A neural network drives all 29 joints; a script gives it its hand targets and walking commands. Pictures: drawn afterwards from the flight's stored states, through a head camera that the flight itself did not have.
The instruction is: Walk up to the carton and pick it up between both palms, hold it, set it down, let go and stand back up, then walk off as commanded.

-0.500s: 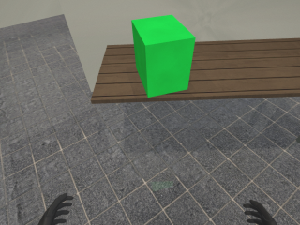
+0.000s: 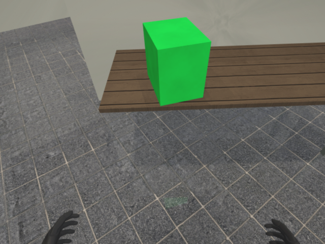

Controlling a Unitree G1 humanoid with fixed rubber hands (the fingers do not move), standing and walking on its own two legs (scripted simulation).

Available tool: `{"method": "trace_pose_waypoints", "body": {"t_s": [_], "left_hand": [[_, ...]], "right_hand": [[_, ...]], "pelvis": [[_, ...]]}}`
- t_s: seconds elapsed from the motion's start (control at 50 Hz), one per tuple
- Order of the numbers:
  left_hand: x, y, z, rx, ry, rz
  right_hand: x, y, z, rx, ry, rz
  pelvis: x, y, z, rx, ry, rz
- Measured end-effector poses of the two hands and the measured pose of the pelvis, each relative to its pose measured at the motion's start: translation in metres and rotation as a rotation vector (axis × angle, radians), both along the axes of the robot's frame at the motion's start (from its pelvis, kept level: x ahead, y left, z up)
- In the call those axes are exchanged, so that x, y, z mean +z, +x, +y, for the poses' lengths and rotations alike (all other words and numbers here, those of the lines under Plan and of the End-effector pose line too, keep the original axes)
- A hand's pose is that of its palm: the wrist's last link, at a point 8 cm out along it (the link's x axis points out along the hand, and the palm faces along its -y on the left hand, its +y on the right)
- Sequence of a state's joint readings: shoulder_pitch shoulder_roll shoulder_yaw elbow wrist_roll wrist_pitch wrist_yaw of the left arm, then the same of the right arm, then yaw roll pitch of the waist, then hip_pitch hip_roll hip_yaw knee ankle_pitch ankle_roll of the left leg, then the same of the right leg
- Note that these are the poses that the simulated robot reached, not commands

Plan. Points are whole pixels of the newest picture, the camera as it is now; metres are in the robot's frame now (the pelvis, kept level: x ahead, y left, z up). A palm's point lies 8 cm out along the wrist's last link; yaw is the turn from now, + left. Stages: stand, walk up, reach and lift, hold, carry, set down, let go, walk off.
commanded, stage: stand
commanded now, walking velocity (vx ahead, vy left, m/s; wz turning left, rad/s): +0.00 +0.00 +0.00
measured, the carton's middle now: (173, 60) +0.96 -0.04 -0.04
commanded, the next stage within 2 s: none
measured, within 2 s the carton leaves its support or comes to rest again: neither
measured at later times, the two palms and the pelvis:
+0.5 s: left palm out of the picture +0.14 +0.29 -0.06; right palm out of the picture +0.12 -0.28 -0.09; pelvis +0.00 +0.00 +0.00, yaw +0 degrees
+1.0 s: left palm out of the picture +0.14 +0.30 -0.06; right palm out of the picture +0.11 -0.28 -0.09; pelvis -0.01 +0.00 +0.00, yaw +0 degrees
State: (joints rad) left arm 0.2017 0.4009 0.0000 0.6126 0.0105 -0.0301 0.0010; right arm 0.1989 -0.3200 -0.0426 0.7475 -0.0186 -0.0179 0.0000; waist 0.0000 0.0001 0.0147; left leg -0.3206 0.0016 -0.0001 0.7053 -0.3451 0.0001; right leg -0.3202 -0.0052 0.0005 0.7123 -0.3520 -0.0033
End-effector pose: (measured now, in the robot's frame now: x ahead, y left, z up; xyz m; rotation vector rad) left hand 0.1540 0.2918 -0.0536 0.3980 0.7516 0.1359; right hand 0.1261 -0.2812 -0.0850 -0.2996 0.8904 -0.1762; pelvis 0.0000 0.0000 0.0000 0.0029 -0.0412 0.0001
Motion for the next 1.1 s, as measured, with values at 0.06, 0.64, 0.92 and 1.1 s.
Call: {"method": "trace_pose_waypoints", "body": {"t_s": [0.06,0.64,0.92,1.1], "left_hand": [[0.000,-0.001,0.000,0.000,0.000,0.000],[-0.004,-0.009,0.005,0.012,0.007,0.026],[-0.006,-0.015,0.006,0.017,0.006,0.036],[-0.007,-0.015,0.007,0.019,0.004,0.044]], "right_hand": [[0.000,-0.001,0.000,-0.001,0.000,0.003],[-0.004,-0.011,-0.003,-0.010,-0.005,0.029],[-0.004,-0.014,-0.003,-0.011,-0.006,0.030],[-0.005,-0.015,-0.003,-0.015,-0.007,0.043]], "pelvis": [[0.000,-0.001,0.000,0.000,0.000,-0.001],[0.000,-0.003,0.000,0.000,0.000,-0.004],[0.000,-0.006,0.000,0.000,-0.001,-0.008],[0.000,-0.005,0.002,0.000,-0.002,-0.005]]}}
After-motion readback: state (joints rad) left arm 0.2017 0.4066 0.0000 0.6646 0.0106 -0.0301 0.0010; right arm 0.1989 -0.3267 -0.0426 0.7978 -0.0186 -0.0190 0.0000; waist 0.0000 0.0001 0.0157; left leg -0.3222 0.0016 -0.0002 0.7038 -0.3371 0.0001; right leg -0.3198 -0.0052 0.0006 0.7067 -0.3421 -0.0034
